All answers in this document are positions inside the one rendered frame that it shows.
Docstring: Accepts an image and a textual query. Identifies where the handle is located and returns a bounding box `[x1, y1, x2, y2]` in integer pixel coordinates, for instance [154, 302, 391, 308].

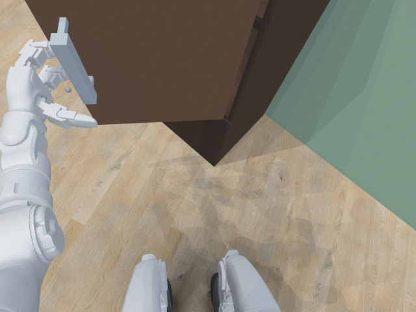
[49, 18, 97, 105]

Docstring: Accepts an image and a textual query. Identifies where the robot left upper arm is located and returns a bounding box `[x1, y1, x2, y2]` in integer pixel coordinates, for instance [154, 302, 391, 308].
[0, 205, 65, 312]

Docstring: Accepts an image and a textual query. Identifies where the robot thigh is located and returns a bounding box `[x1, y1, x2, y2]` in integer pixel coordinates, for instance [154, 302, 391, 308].
[218, 255, 281, 312]
[121, 259, 168, 312]

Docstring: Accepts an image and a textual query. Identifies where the right robot thigh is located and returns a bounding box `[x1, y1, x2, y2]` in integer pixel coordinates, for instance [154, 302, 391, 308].
[218, 255, 281, 312]

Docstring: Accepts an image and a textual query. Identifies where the left robot thigh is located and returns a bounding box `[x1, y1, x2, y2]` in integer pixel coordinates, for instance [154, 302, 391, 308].
[121, 259, 168, 312]

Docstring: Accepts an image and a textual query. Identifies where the left robot forearm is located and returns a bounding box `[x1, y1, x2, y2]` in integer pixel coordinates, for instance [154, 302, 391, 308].
[0, 110, 53, 214]

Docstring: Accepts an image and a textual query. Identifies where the cupboard door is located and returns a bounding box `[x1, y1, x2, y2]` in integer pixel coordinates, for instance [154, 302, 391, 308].
[25, 0, 261, 125]

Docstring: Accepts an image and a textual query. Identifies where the robot left hand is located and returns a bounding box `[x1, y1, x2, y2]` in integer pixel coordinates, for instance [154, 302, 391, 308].
[6, 39, 98, 129]

